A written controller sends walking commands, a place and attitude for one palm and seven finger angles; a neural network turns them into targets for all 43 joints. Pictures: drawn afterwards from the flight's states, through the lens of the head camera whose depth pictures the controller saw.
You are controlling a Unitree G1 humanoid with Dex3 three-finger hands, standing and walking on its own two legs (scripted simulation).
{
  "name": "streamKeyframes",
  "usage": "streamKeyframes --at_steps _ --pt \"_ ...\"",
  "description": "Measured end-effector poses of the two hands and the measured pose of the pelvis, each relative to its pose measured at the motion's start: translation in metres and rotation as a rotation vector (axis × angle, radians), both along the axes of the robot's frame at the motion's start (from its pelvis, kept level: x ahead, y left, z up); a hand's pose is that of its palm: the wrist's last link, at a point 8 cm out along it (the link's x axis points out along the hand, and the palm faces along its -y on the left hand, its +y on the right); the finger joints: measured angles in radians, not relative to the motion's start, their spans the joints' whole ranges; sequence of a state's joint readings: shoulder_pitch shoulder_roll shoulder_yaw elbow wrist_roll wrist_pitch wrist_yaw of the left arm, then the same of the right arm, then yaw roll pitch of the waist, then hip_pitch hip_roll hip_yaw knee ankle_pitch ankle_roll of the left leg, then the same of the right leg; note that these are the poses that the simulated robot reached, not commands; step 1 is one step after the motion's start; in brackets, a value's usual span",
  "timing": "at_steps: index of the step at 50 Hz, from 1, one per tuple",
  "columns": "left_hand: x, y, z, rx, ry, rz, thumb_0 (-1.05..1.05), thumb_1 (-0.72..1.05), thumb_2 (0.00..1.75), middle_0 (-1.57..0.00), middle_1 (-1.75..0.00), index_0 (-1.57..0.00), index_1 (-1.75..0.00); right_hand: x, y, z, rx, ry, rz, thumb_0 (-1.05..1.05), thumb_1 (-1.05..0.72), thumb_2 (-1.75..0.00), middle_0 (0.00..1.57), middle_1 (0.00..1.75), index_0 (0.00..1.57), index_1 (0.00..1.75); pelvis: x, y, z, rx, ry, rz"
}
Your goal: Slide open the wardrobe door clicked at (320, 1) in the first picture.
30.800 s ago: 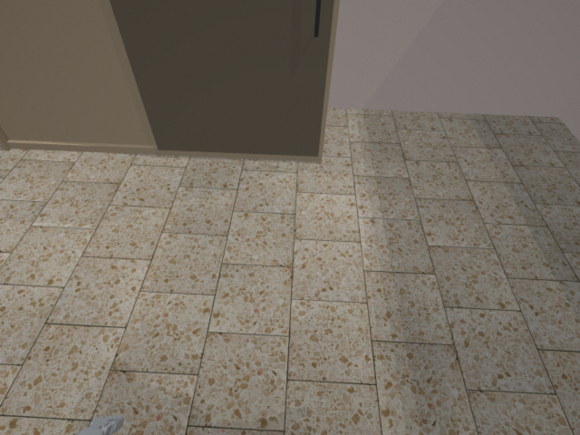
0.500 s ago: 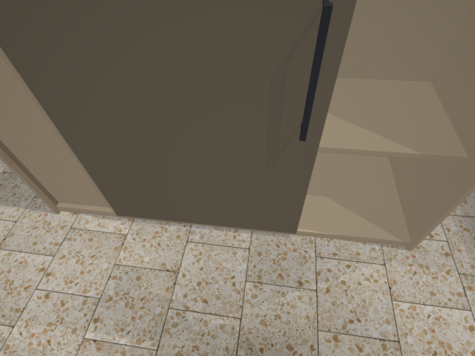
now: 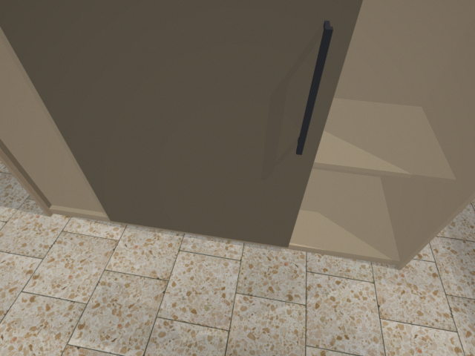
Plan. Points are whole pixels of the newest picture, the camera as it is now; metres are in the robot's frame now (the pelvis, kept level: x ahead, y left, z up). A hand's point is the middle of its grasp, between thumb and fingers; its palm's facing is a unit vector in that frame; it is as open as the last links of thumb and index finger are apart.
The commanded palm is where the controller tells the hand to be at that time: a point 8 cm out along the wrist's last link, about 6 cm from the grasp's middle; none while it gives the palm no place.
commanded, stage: let the arm hang, fingers relaxed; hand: right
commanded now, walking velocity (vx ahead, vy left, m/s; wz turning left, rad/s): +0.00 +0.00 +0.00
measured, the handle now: (311, 97) +0.68 -0.13 +0.09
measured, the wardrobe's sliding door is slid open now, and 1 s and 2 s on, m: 0.50 0.50 0.50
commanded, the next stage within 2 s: look to check the result in 0.18 s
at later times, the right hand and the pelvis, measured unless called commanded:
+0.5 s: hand out of the picture -0.01 -0.17 -0.18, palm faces +0.01 +0.98 -0.18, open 7.3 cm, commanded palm none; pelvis +0.01 +0.00 +0.00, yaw +0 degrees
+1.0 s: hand out of the picture +0.03 -0.16 -0.18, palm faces +0.01 +0.98 -0.18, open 7.3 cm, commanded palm none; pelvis +0.02 +0.01 +0.00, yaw +0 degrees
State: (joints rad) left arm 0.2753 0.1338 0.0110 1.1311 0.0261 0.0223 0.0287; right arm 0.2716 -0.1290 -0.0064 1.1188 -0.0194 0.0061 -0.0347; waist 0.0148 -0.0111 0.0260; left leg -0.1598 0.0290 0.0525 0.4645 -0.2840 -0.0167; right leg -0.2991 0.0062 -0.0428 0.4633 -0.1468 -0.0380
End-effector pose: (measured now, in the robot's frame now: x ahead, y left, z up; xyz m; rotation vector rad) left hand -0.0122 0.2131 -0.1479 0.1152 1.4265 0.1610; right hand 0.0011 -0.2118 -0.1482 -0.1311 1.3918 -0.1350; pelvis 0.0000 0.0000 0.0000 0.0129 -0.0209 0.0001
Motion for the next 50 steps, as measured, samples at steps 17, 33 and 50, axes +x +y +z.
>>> streamKeyframes --at_steps 17,33,50 --pt "0.019 0.011 0.005 0.025 -0.014 -0.022 0.01 0.91 0.90 -0.20 -0.29 -0.20 -0.30 -0.005 -0.008 0.003 -0.016 0.046 -0.005 0.00 -0.91 -0.90 0.20 0.30 0.20 0.30 0.006 0.001 0.002 0.000 0.001 0.000" --pt "0.034 0.017 0.007 0.034 -0.017 -0.029 0.01 0.92 0.90 -0.20 -0.29 -0.20 -0.30 0.000 0.000 0.002 -0.002 0.062 -0.002 0.00 -0.91 -0.90 0.20 0.30 0.20 0.30 0.015 0.004 0.004 -0.003 -0.001 0.004" --pt "0.039 0.018 0.008 0.032 -0.013 -0.027 0.01 0.92 0.90 -0.20 -0.29 -0.20 -0.30 0.023 -0.001 0.003 -0.008 0.023 0.008 0.00 -0.91 -0.90 0.20 0.30 0.20 0.30 0.023 0.007 0.004 -0.007 -0.002 0.003"
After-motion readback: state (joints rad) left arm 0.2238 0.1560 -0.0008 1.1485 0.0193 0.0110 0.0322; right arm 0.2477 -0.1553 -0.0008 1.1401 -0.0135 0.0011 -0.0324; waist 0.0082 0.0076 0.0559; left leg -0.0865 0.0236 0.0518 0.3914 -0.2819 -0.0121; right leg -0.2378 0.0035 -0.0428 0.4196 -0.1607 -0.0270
